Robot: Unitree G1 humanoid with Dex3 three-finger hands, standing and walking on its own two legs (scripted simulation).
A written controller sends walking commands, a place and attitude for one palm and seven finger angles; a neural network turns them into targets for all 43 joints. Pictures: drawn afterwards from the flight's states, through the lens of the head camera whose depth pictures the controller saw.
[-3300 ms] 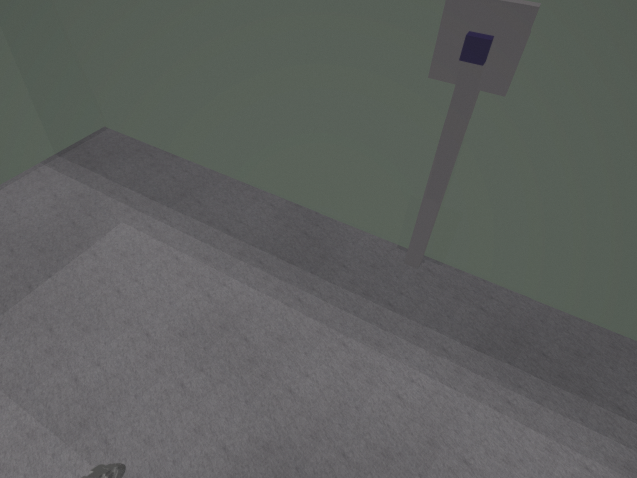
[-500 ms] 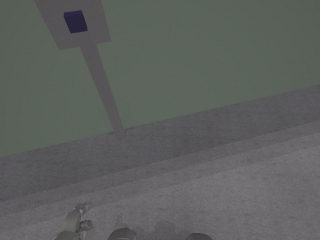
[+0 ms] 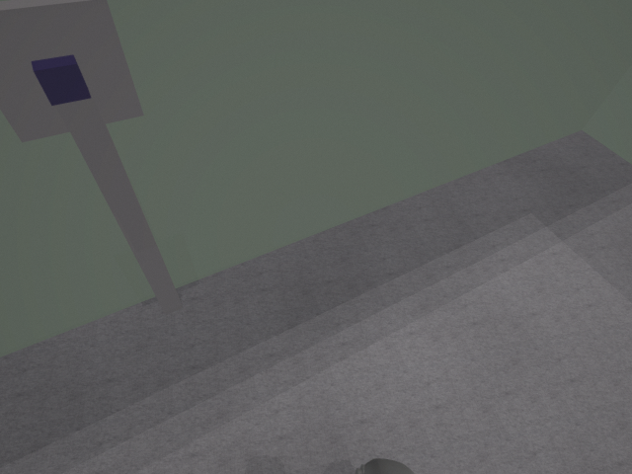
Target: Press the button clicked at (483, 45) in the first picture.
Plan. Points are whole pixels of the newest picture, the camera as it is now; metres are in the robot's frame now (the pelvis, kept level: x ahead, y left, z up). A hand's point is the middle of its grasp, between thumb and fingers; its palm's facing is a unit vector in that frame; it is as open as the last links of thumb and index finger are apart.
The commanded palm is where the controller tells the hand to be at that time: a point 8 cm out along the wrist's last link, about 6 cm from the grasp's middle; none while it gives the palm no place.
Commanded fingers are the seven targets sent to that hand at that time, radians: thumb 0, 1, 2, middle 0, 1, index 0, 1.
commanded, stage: walk to a spot facing it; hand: left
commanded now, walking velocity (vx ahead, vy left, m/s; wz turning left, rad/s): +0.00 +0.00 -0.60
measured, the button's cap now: (62, 79) +0.62 +0.46 +0.11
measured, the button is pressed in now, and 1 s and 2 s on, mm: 0 0 0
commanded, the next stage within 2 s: turn to face it in 1.72 s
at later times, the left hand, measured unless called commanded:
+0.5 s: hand (224, 467) +0.15 +0.13 -0.16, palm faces -0.26 -0.93 -0.24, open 7.4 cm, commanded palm none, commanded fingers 0.00 0.90 0.90 -0.20 -0.30 -0.20 -0.30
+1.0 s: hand (236, 433) +0.19 +0.12 -0.17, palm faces -0.55 -0.81 -0.20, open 7.4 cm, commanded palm none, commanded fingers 0.00 0.90 0.90 -0.20 -0.30 -0.20 -0.30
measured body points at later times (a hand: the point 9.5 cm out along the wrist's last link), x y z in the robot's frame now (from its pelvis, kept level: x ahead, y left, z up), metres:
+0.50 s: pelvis +0.00 -0.03 -0.01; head +0.04 -0.05 +0.44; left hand +0.16 +0.18 -0.14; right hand +0.01 -0.31 -0.15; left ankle +0.04 +0.11 -0.69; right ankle -0.01 -0.13 -0.74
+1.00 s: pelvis +0.00 +0.00 +0.00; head +0.04 +0.00 +0.45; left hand +0.22 +0.17 -0.15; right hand -0.10 -0.23 -0.13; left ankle +0.05 +0.09 -0.74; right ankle -0.10 -0.11 -0.69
